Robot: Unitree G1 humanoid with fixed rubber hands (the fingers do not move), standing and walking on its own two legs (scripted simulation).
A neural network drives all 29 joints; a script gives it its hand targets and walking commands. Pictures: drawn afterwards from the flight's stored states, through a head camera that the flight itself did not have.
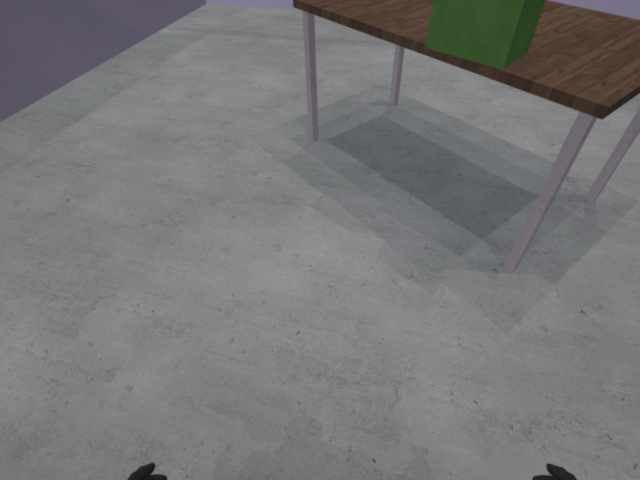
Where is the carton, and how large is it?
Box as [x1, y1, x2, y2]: [425, 0, 545, 68]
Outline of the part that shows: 425,47 492,66 504,68 527,51 545,0 433,0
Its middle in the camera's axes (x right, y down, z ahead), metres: +0.52 -0.74 +1.22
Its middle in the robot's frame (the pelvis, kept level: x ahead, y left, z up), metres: +1.44 -0.47 +0.10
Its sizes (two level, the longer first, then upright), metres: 0.282 0.183 0.257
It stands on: a table, 0.74 m high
